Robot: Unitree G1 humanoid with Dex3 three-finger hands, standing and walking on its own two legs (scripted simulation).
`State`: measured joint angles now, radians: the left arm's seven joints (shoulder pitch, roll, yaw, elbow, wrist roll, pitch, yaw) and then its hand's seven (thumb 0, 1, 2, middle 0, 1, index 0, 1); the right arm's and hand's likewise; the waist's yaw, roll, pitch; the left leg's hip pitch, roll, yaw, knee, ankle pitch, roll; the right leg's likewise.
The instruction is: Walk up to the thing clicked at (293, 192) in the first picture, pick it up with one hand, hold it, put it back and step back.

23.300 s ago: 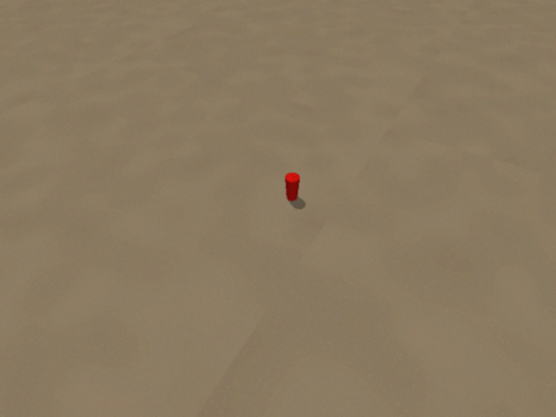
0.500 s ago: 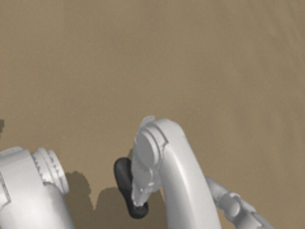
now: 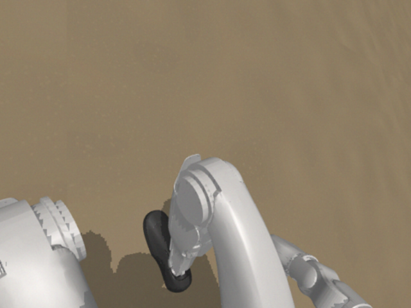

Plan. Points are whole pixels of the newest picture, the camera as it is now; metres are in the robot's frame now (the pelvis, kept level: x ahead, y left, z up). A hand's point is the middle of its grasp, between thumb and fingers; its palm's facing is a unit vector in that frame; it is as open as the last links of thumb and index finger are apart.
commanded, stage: loosen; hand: left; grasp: from the side
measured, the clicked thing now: out of the picture +0.44 +0.33 -0.21
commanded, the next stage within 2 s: open in 0.02 s
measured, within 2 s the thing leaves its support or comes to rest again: rests again in 0.40 s
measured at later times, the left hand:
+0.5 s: hand out of the picture +0.44 +0.33 -0.17, palm faces +0.50 -0.87 +0.00, open 14.6 cm
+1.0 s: hand out of the picture +0.41 +0.39 -0.09, palm faces +0.46 -0.89 -0.05, open 17.6 cm
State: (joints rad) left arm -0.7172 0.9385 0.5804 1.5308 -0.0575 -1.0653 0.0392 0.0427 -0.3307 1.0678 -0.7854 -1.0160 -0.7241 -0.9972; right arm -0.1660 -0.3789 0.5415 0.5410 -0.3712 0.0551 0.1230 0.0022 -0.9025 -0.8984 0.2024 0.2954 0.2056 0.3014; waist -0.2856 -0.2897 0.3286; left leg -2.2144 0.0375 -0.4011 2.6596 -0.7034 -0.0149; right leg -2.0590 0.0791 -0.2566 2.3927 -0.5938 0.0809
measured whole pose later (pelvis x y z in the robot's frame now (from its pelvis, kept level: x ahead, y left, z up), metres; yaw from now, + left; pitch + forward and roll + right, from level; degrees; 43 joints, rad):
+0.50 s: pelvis +0.00 +0.00 +0.00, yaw -1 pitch +11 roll -19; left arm -0.73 0.94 0.57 1.53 -0.06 -1.08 0.04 0.00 -0.45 0.29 -0.46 -0.38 -0.46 -0.38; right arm -0.17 -0.37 0.55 0.53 -0.37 0.06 0.12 0.00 -0.92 -0.90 0.20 0.30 0.21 0.30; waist -0.28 -0.29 0.33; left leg -2.21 0.04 -0.41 2.66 -0.71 0.00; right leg -2.04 0.09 -0.26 2.38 -0.59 0.08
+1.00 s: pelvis +0.00 +0.00 +0.01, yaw +1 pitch +16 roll -17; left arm -0.62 0.88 0.59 1.18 -0.15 -0.84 -0.17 -0.01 -0.60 0.05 -0.06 -0.04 -0.08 -0.04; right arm -0.05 -0.37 0.40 0.56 -0.25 0.07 0.10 0.00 -0.90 -0.90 0.20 0.30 0.21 0.30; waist -0.20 -0.19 0.19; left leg -2.24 0.04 -0.33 2.60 -0.68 0.01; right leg -2.08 0.06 -0.22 2.36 -0.60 0.06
